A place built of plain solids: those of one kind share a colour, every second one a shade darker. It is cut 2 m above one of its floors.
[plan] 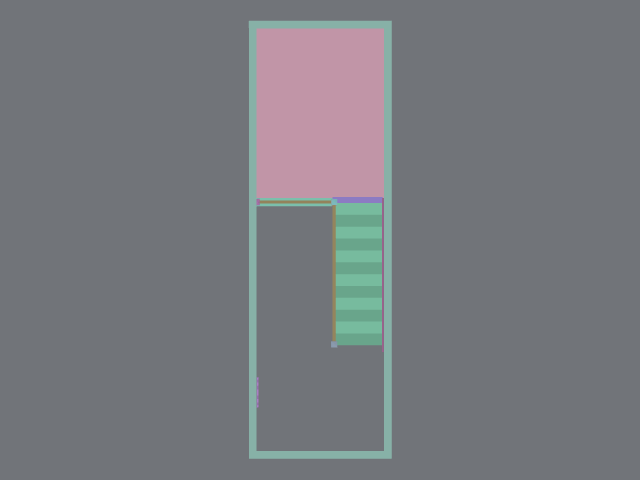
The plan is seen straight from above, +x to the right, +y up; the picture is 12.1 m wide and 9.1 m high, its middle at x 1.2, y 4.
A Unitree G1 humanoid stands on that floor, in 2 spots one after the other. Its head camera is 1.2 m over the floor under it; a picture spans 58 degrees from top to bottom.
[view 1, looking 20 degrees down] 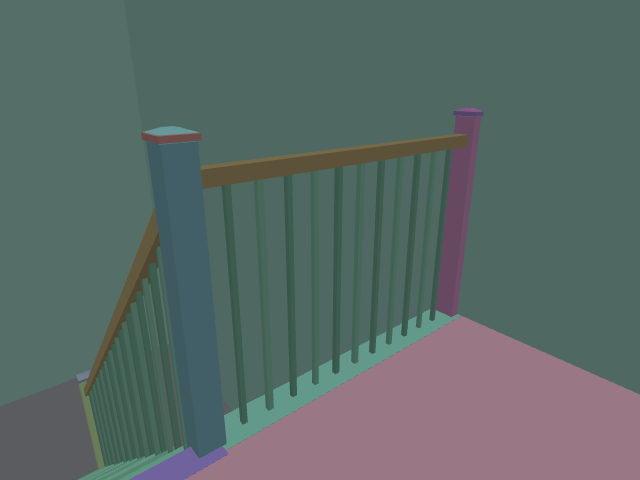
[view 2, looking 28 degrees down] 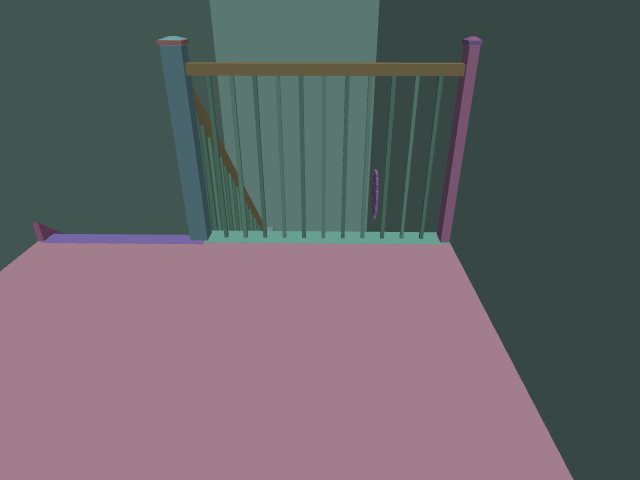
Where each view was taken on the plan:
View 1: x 1.93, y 5.90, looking -130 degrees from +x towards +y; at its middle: wall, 3.20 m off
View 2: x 0.72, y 7.01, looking -89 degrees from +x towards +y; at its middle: upper_edge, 2.56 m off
